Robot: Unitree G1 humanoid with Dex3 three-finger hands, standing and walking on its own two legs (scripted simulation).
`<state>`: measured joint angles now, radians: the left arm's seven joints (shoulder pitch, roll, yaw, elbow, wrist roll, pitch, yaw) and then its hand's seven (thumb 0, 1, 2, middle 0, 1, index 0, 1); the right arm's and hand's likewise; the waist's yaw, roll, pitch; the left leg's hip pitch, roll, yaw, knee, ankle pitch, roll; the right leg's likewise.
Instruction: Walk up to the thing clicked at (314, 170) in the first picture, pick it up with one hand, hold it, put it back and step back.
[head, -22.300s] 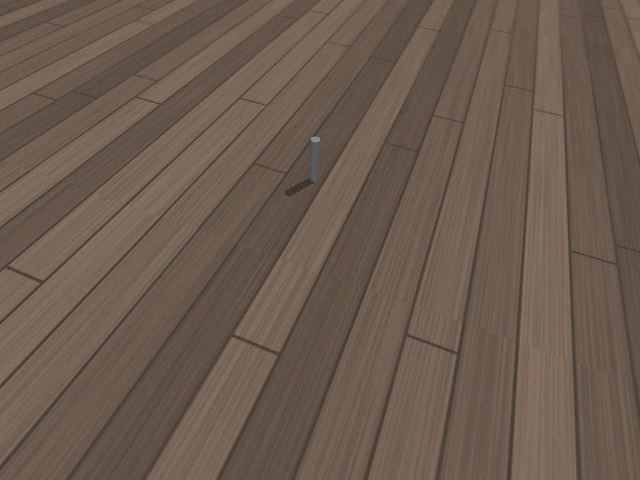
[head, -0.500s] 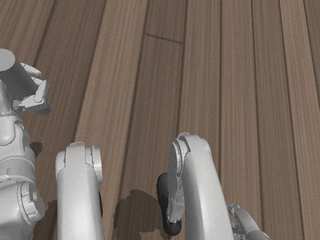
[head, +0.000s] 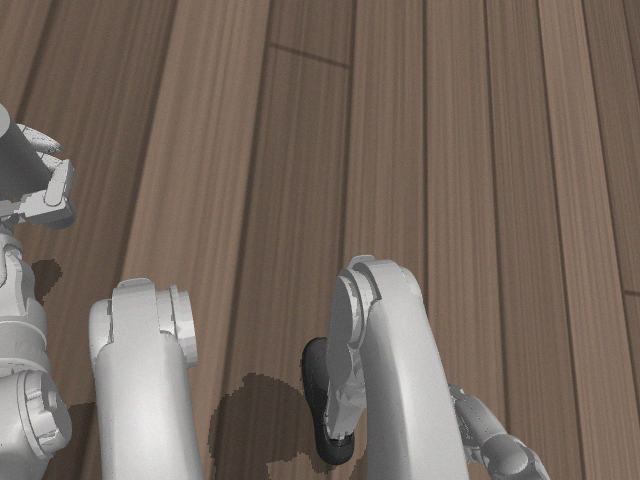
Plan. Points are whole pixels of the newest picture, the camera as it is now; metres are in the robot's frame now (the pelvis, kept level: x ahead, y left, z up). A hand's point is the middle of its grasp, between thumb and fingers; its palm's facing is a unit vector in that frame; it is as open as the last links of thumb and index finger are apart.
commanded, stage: lower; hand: left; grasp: from the side
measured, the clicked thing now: (27, 179) +0.44 +0.27 -0.09
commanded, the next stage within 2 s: loosen in 1.38 s
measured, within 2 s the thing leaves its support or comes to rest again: rests again in 1.32 s
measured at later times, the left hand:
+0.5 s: hand (63, 192) +0.45 +0.26 -0.15, palm faces +0.24 -0.97 -0.02, open 5.6 cm
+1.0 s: hand (70, 197) +0.45 +0.26 -0.17, palm faces +0.25 -0.97 -0.01, open 5.6 cm
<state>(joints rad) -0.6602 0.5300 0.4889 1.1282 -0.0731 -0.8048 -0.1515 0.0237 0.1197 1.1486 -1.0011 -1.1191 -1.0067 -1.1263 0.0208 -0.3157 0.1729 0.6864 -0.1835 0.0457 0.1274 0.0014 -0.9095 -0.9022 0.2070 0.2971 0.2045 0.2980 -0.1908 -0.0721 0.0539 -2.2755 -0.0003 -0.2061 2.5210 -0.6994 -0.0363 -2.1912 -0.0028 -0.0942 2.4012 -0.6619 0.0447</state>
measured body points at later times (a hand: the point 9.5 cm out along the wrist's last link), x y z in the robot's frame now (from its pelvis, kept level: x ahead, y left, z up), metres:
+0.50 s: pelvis +0.00 +0.01 -0.01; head +0.24 +0.12 +0.34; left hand +0.43 +0.31 -0.14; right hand +0.11 -0.27 -0.09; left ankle +0.08 +0.13 -0.27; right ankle +0.11 -0.13 -0.27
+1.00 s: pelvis -0.01 +0.01 -0.02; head +0.24 +0.15 +0.33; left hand +0.43 +0.31 -0.17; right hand +0.12 -0.26 -0.07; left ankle +0.08 +0.13 -0.27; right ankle +0.11 -0.13 -0.27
